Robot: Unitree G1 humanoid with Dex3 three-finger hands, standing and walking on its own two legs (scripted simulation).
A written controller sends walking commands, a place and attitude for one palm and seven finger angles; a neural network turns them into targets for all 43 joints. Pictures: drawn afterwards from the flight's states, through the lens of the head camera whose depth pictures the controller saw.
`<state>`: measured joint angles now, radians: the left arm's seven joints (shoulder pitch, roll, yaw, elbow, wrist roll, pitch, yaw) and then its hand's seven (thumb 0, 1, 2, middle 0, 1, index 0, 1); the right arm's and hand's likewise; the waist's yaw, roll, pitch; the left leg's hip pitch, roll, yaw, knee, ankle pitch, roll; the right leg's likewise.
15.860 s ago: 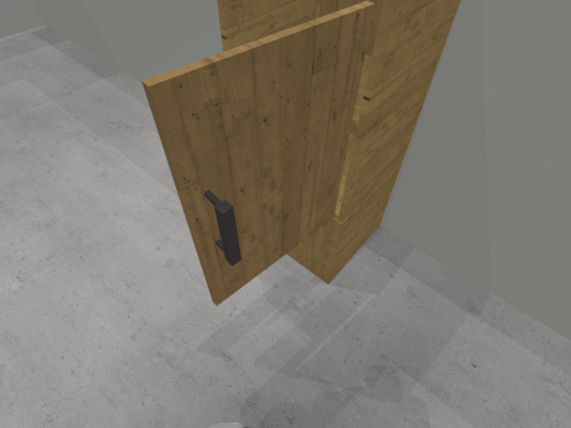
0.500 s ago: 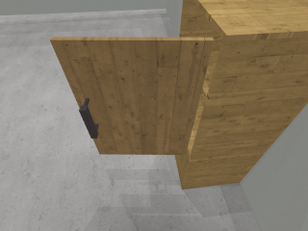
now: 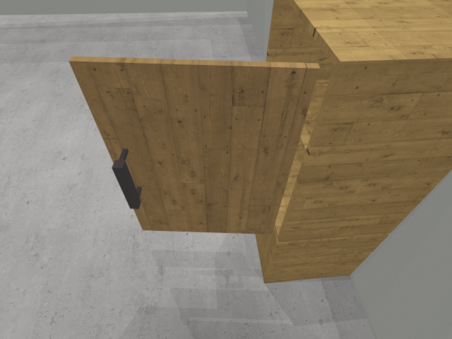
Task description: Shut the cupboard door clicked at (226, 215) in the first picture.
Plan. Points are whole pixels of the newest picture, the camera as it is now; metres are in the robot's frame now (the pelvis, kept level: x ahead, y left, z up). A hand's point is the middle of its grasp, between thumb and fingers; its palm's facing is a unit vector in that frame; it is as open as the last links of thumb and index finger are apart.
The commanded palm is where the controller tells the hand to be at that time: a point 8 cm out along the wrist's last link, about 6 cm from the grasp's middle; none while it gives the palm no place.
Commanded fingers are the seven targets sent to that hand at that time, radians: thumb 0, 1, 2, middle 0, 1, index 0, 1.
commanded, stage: look again from close up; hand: left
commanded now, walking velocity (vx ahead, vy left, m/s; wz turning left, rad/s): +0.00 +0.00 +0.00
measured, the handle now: (130, 179) +0.46 +0.27 -0.04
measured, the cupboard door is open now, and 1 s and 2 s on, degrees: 83 83 83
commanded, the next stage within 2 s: raise the hand and make a fist in 0.58 s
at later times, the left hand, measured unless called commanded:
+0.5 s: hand out of the picture +0.01 +0.18 -0.17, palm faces +0.03 -0.98 -0.19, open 7.4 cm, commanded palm none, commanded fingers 0.00 0.90 0.90 -0.20 -0.30 -0.20 -0.30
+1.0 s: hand (142, 308) +0.18 +0.16 -0.03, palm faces -0.01 -1.00 +0.02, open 6.6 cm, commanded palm +0.12 +0.23 -0.07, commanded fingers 0.00 0.90 0.90 -0.49 -0.62 -0.49 -0.62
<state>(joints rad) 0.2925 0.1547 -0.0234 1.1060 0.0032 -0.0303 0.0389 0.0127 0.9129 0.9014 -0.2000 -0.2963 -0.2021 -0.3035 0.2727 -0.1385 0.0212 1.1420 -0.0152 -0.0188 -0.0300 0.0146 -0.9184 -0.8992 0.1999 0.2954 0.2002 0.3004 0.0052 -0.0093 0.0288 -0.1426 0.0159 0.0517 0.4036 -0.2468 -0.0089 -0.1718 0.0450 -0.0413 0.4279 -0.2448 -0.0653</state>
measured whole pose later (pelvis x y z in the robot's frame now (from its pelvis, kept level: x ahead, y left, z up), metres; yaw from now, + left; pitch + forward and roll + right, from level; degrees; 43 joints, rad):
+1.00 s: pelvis -0.04 +0.01 -0.08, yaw +1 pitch +12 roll +2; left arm 0.30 0.13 0.07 0.22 -0.23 -0.64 -0.25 0.01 0.91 0.90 -0.32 -0.44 -0.33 -0.44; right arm 0.18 -0.27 -0.07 0.60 0.00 -0.29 0.01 0.02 -0.91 -0.90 0.20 0.30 0.20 0.30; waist -0.01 -0.04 -0.15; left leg -0.78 -0.01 0.05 1.05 -0.47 0.01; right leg -0.82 -0.01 -0.05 1.09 -0.48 -0.06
